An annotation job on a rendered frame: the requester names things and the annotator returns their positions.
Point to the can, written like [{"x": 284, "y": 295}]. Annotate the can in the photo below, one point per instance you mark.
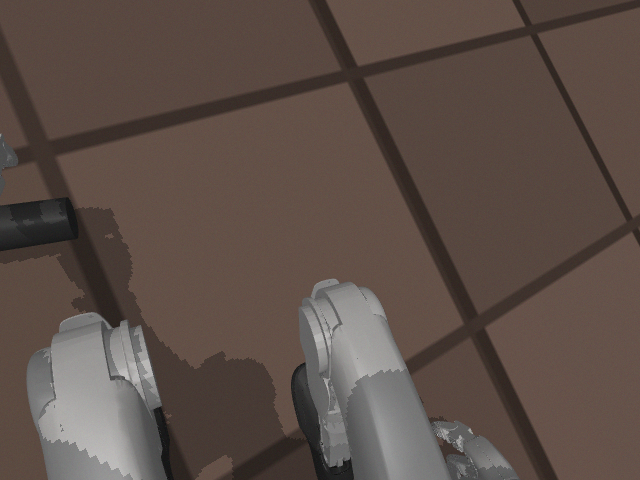
[{"x": 36, "y": 223}]

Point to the left robot foot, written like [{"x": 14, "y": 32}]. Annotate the left robot foot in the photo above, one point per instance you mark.
[{"x": 165, "y": 441}]

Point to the left robot hand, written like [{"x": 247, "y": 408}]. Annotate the left robot hand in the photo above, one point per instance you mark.
[{"x": 8, "y": 158}]

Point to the right robot hand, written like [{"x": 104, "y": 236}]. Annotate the right robot hand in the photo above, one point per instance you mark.
[{"x": 482, "y": 460}]

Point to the right robot foot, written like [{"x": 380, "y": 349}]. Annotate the right robot foot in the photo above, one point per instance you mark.
[{"x": 308, "y": 421}]

